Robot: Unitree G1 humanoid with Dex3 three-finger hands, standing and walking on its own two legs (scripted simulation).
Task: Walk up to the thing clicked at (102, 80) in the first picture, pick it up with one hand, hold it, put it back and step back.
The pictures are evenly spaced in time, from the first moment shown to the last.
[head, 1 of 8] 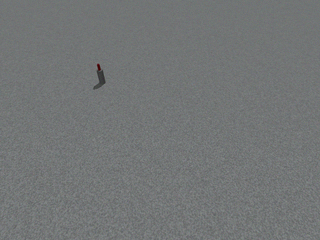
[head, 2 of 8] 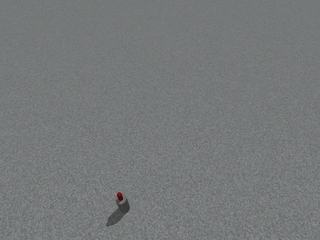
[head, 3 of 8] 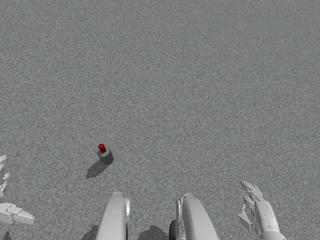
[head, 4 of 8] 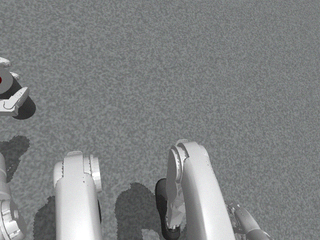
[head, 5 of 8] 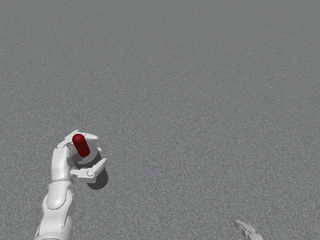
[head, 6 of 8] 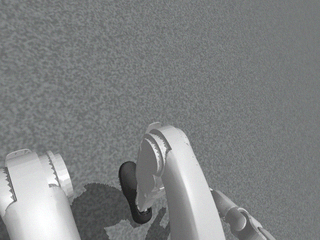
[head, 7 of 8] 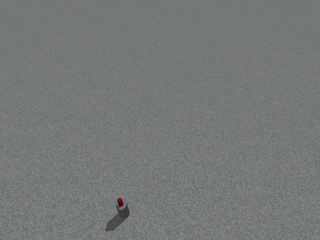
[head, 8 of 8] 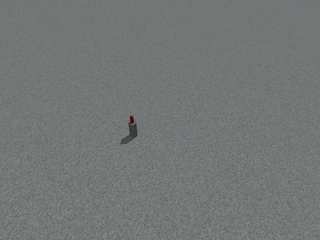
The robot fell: no
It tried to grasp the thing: yes
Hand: left
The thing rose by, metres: 0.64
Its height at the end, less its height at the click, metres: +0.00
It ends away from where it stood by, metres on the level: 0.01
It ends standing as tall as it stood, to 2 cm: yes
